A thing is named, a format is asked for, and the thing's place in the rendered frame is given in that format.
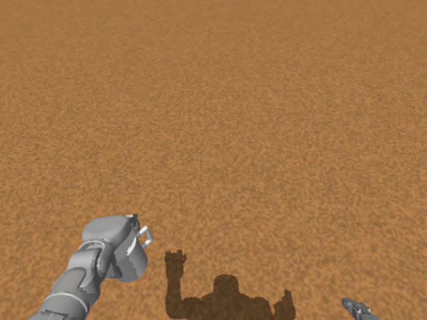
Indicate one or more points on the left robot hand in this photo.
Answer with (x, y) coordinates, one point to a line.
(114, 229)

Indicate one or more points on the left robot arm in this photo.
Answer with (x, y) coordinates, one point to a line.
(78, 288)

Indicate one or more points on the mug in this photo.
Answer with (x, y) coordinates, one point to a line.
(131, 257)

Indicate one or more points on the right robot hand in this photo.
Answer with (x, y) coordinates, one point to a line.
(359, 310)

